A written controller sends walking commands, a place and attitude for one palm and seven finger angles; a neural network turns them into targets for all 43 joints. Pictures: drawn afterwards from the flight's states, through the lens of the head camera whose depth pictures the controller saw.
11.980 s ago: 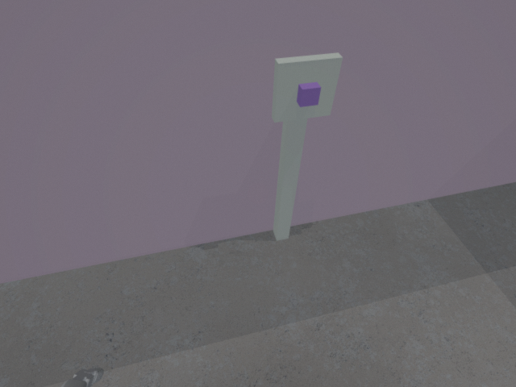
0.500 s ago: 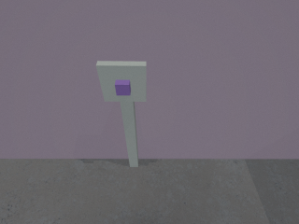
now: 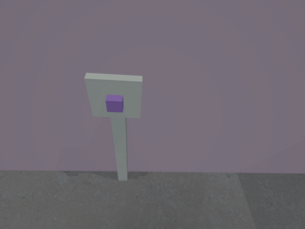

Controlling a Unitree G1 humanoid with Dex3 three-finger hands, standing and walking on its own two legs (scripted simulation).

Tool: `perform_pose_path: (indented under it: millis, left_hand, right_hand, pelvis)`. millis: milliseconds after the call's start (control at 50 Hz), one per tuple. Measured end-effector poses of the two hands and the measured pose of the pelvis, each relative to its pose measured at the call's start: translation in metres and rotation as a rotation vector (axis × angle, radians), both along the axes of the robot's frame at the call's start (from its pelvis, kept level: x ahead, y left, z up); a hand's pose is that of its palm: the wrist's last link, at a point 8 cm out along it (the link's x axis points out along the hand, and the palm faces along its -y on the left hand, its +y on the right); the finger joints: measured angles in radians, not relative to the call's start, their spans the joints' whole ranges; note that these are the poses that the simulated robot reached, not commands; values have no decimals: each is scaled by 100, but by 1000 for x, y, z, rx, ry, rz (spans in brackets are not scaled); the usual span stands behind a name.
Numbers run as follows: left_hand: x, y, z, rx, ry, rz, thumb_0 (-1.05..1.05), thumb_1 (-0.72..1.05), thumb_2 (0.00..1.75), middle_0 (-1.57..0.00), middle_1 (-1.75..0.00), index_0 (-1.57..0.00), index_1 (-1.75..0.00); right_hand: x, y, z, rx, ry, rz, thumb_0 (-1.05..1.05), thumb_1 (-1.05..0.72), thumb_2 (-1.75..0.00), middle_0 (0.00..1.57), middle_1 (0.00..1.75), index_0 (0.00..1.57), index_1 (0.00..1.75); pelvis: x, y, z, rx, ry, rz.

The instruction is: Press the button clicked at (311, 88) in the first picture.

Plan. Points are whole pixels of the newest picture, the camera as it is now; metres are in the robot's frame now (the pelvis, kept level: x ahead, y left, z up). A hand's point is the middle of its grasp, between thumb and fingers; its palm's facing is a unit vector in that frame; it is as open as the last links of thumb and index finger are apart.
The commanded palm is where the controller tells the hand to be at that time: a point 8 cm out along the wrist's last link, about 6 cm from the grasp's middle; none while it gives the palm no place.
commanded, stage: shuffle to correct the standing spot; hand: left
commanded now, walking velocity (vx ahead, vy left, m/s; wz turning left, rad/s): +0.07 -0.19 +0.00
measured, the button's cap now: (115, 103) +0.50 +0.16 +0.01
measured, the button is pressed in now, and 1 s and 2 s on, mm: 0 0 0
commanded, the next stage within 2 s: come to a stop and stand still in 0.16 s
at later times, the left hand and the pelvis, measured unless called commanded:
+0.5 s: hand out of the picture +0.15 +0.07 -0.16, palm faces +0.12 -0.97 -0.19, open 7.2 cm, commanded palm none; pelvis +0.06 -0.10 -0.01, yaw +6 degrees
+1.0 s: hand out of the picture -0.02 +0.13 -0.18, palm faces +0.15 -0.97 -0.18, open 7.4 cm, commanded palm none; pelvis +0.03 -0.05 +0.00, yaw +5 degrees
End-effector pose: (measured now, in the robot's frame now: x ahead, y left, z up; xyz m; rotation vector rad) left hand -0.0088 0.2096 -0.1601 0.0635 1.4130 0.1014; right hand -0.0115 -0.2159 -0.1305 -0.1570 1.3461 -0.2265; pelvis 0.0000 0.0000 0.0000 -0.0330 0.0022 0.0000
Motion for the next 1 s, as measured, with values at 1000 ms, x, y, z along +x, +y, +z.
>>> perform_pose_path:
  millis: [1000]
  left_hand:
    - [-16, -31, 12, 66, 70, 131, 1, 91, 90, -20, -30, -19, -30]
  right_hand:
    - [93, -58, 6, -12, -57, 144, -1, -94, -90, 20, 30, 20, 30]
  pelvis:
    - [31, -49, 5, 20, 13, 89]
